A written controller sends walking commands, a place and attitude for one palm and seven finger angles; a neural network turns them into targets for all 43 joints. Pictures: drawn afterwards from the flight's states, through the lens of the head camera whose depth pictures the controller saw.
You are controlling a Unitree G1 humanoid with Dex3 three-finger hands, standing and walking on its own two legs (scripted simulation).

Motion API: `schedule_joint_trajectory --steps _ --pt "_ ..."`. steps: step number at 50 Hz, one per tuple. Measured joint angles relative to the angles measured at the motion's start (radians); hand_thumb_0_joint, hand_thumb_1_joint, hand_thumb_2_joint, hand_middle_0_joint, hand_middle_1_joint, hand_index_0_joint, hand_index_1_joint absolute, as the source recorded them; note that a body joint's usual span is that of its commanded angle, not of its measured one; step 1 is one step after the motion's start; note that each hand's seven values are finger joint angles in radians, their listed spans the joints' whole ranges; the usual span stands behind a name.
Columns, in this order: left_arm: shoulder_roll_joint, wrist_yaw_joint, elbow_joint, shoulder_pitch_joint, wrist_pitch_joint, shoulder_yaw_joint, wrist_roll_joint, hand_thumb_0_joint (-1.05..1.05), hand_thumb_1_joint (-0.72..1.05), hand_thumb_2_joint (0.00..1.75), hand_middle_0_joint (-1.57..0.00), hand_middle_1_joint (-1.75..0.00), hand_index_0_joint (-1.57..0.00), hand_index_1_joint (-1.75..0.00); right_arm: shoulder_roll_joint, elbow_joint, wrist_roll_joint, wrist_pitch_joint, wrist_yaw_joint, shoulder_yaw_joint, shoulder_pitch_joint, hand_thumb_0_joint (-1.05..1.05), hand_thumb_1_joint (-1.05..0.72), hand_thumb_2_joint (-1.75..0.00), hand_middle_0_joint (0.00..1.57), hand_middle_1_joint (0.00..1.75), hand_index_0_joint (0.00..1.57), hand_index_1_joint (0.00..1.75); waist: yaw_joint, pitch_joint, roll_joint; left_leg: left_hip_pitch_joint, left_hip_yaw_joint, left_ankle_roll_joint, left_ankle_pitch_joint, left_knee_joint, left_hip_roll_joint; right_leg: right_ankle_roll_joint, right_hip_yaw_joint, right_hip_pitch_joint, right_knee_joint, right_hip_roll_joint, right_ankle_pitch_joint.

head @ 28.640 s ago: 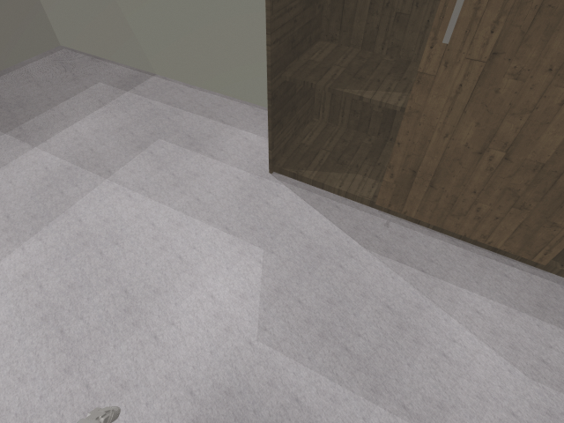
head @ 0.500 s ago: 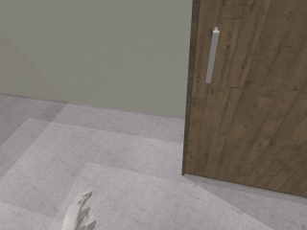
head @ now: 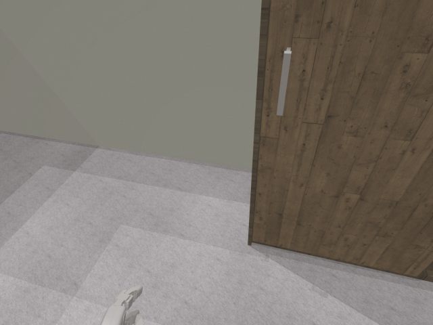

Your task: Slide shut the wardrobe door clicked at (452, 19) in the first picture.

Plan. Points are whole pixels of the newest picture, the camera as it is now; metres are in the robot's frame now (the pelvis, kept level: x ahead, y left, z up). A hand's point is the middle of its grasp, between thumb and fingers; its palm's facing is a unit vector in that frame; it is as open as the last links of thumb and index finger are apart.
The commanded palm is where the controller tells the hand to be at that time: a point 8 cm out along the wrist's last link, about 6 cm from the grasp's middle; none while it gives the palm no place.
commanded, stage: stop stepping back and stand still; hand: right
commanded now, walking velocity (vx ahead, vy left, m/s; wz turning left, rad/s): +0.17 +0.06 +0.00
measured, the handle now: (284, 82) +0.70 -0.10 +0.15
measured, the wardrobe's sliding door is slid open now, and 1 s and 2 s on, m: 0.00 0.00 0.00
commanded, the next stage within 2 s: let the arm hang, fingers relaxed in 0.90 s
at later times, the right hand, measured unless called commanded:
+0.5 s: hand out of the picture +0.20 -0.28 +0.18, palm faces +0.46 +0.75 -0.47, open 7.4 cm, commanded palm +0.14 -0.32 +0.18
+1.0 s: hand out of the picture +0.22 -0.30 +0.17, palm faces +0.45 +0.76 -0.47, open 7.4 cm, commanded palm none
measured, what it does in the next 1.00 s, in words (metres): stands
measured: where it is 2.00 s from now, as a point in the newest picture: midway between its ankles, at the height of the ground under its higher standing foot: outside the picture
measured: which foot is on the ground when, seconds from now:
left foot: down 0.00-1.00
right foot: down 0.00-1.00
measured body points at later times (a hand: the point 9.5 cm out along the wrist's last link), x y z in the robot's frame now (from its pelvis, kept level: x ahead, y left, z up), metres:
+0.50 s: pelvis +0.01 -0.01 -0.01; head +0.01 -0.02 +0.44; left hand +0.17 +0.20 -0.09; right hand +0.17 -0.32 +0.20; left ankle +0.03 +0.09 -0.73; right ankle +0.03 -0.13 -0.73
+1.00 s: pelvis +0.03 -0.03 +0.00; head +0.04 -0.03 +0.45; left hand +0.22 +0.19 -0.07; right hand +0.19 -0.34 +0.20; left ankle +0.03 +0.09 -0.73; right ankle +0.03 -0.13 -0.73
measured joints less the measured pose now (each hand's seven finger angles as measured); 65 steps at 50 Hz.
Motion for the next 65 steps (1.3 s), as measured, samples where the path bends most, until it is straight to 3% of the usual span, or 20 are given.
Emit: schedule_joint_trajectory --steps 2,3,4,5,7,10,12,16,18,20,22,27,30,41,50,52,54,59,64,65 --pt "-0.011 -0.005 -0.022 0.028 0.014 -0.01 0.005 0.01 0.9 0.89 -0.21 -0.3 -0.2 -0.3 -0.03 -0.04 -0.007 -0.008 0.003 -0.003 0.054 0.02 -0.89 -0.9 0.21 0.3 0.2 0.3 -0.007 -0.014 -0.015 0.082 0.026 0.02 -0.023 -0.158 -0.01 0.005 0.004 -0.029 0.033 -0.011 -0.071" --pt "-0.013 -0.006 -0.035 0.038 0.02 -0.012 0.005 0.01 0.9 0.89 -0.21 -0.3 -0.2 -0.3 -0.055 -0.061 -0.009 -0.011 0.003 -0.016 0.068 0.02 -0.89 -0.9 0.21 0.3 0.21 0.3 -0.018 -0.023 -0.003 0.116 -0.002 0.048 -0.044 -0.246 -0.004 0.003 -0.004 -0.071 0.093 0.001 -0.142" --pt "-0.005 -0.005 -0.033 0.032 0.027 -0.01 0.003 0.01 0.9 0.89 -0.21 -0.3 -0.21 -0.3 -0.059 -0.068 -0.008 -0.018 0.004 -0.022 0.063 0.02 -0.89 -0.9 0.21 0.3 0.21 0.3 -0.039 -0.016 -0.006 0.106 -0.008 0.058 0.069 -0.274 0.0 0.004 -0.004 -0.118 0.194 0.005 -0.183" --pt "0.008 -0.005 -0.019 0.019 0.033 -0.007 0.003 0.01 0.9 0.89 -0.21 -0.3 -0.21 -0.3 -0.052 -0.068 -0.005 -0.021 0.006 -0.022 0.046 0.02 -0.89 -0.9 0.21 0.3 0.21 0.3 -0.057 -0.001 -0.016 0.095 -0.005 0.055 0.166 -0.265 0.003 0.009 0.0 -0.156 0.305 0.008 -0.189" --pt "0.032 0.001 0.027 0.002 0.04 0.001 0.001 0.01 0.9 0.89 -0.21 -0.3 -0.21 -0.3 -0.025 -0.042 0.001 -0.026 0.004 -0.019 0.008 0.02 -0.89 -0.9 0.21 0.3 0.21 0.3 -0.08 0.007 -0.028 0.09 -0.002 0.036 0.19 -0.242 0.01 0.009 -0.005 -0.185 0.415 0.01 -0.197" --pt "0.057 0.023 0.053 -0.001 0.044 0.009 -0.002 0.01 0.9 0.89 -0.21 -0.3 -0.21 -0.3 0.025 0.005 0.006 -0.016 -0.009 -0.019 -0.033 0.01 -0.89 -0.9 0.21 0.3 0.21 0.3 -0.096 -0.009 -0.018 0.085 -0.002 0.019 0.141 -0.224 0.038 -0.002 -0.042 -0.111 0.275 0.001 -0.171" --pt "0.084 0.038 0.037 -0.004 0.026 0.018 -0.003 0.01 0.9 0.89 -0.21 -0.3 -0.21 -0.3 0.051 0.023 0.009 -0.008 -0.018 -0.012 -0.064 0.01 -0.89 -0.9 0.21 0.3 0.21 0.3 -0.087 -0.005 -0.033 0.063 0.007 0.006 0.097 -0.169 0.046 -0.003 -0.038 -0.038 0.106 -0.003 -0.115" --pt "0.061 0.038 0.032 -0.044 -0.004 0.03 -0.003 0.01 0.91 0.89 -0.21 -0.3 -0.2 -0.3 0.046 0.064 -0.002 -0.005 -0.014 -0.013 -0.101 0.02 -0.89 -0.9 0.2 0.3 0.2 0.3 -0.056 0.04 0.002 0.01 -0.059 -0.016 0.007 0.015 0.031 -0.007 -0.048 -0.014 0.079 0.034 -0.039" --pt "0.045 0.024 0.016 -0.039 -0.015 0.021 -0.004 0.01 0.91 0.89 -0.21 -0.3 -0.2 -0.3 0.033 0.05 -0.009 -0.005 -0.008 -0.008 -0.07 0.02 -0.89 -0.9 0.2 0.3 0.2 0.3 -0.039 0.038 0.003 0.031 -0.047 -0.02 0.02 -0.046 0.021 -0.005 -0.036 0.001 0.033 0.037 -0.022" --pt "0.034 0.012 -0.01 -0.027 -0.02 0.008 -0.005 0.01 0.91 0.89 -0.21 -0.3 -0.2 -0.3 0.009 0.005 -0.013 -0.014 -0.004 -0.013 -0.016 0.02 -0.89 -0.9 0.2 0.3 0.2 0.3 -0.035 0.03 0.005 0.087 -0.035 -0.015 0.059 -0.202 0.02 0.002 -0.034 -0.004 0.021 0.035 -0.019" --pt "0.035 0.006 -0.024 -0.028 -0.015 0.005 -0.002 0.01 0.91 0.89 -0.21 -0.3 -0.2 -0.3 -0.004 -0.024 -0.015 -0.037 0.002 -0.019 0.021 0.02 -0.89 -0.9 0.21 0.3 0.2 0.3 -0.04 0.033 -0.012 0.096 -0.03 0.002 0.175 -0.26 0.008 0.007 -0.03 -0.026 0.052 0.025 -0.042" --pt "0.066 0.011 0.007 -0.032 0.009 0.019 -0.014 0.01 0.9 0.89 -0.21 -0.3 -0.21 -0.3 0.009 -0.016 0.0 -0.053 0.0 -0.011 0.035 0.02 -0.89 -0.9 0.21 0.3 0.21 0.3 -0.065 0.03 -0.052 0.111 -0.033 0.003 0.159 -0.281 -0.006 0.001 -0.01 -0.007 0.049 0.029 -0.057" --pt "0.071 0.026 0.021 -0.045 0.017 0.024 -0.019 0.01 0.91 0.89 -0.21 -0.3 -0.2 -0.3 0.017 0.032 0.004 -0.045 -0.006 -0.014 0.018 0.01 -0.89 -0.9 0.21 0.3 0.21 0.3 -0.071 0.039 -0.033 0.131 -0.052 -0.013 0.152 -0.292 0.019 -0.009 -0.03 0.038 -0.007 0.053 -0.057" --pt "0.057 0.026 -0.051 -0.096 0.014 0.016 -0.024 0.01 0.91 0.89 -0.21 -0.3 -0.2 -0.3 0.006 -0.001 0.007 -0.039 0.002 0.007 0.032 0.02 -0.89 -0.9 0.21 0.3 0.21 0.3 -0.053 0.052 -0.02 0.153 -0.059 -0.021 0.173 -0.347 0.023 -0.013 -0.037 0.058 -0.056 0.058 -0.041" --pt "0.063 0.036 -0.054 -0.092 0.033 0.014 -0.028 0.01 0.91 0.89 -0.21 -0.3 -0.2 -0.3 0.005 0.026 0.019 -0.038 0.002 -0.005 0.038 0.02 -0.89 -0.9 0.21 0.3 0.21 0.3 -0.068 0.035 -0.04 0.16 -0.059 -0.02 0.187 -0.367 0.019 -0.011 -0.037 0.063 -0.071 0.055 -0.029" --pt "0.096 -0.005 -0.003 -0.096 0.005 0.026 -0.033 0.01 0.91 0.89 -0.21 -0.3 -0.2 -0.3 0.0 0.171 -0.013 -0.031 0.043 0.062 -0.039 0.01 -0.89 -0.9 0.21 0.3 0.21 0.3 -0.076 0.014 -0.064 0.129 -0.045 -0.022 0.179 -0.333 0.026 -0.013 -0.025 0.025 -0.035 0.061 -0.032" --pt "0.138 -0.034 0.057 -0.111 0.03 0.033 -0.026 0.0 0.9 0.89 -0.21 -0.3 -0.2 -0.3 0.018 0.41 -0.035 0.048 0.092 0.162 -0.14 0.01 -0.9 -0.9 0.2 0.3 0.2 0.3 -0.083 -0.012 -0.095 0.092 -0.037 -0.025 0.156 -0.284 0.037 -0.019 -0.018 -0.012 0.007 0.071 -0.046" --pt "0.164 -0.045 0.154 -0.12 0.097 0.031 0.003 0.0 0.91 0.89 -0.21 -0.3 -0.2 -0.3 0.125 1.001 -0.056 0.217 0.14 0.337 -0.272 0.01 -0.91 -0.9 0.19 0.3 0.19 0.3 -0.051 -0.012 -0.099 0.065 -0.04 -0.029 0.133 -0.224 0.054 -0.027 -0.022 -0.026 0.035 0.087 -0.051" --pt "0.13 -0.038 0.244 -0.068 0.123 0.016 0.011 0.0 0.91 0.89 -0.21 -0.3 -0.2 -0.3 0.235 1.346 -0.048 0.251 0.152 0.437 -0.263 0.01 -0.91 -0.9 0.19 0.3 0.19 0.3 -0.03 0.043 -0.032 0.097 -0.047 -0.023 0.169 -0.279 0.043 -0.02 -0.028 0.012 -0.024 0.077 -0.018" --pt "0.119 -0.034 0.266 -0.051 0.126 0.015 0.011 0.0 0.91 0.89 -0.2 -0.3 -0.2 -0.3 0.244 1.384 -0.04 0.243 0.133 0.418 -0.26 0.01 -0.95 -0.9 0.2 0.3 0.2 0.3 -0.032 0.052 -0.021 0.104 -0.043 -0.02 0.18 -0.299 0.039 -0.017 -0.023 0.015 -0.036 0.073 -0.01"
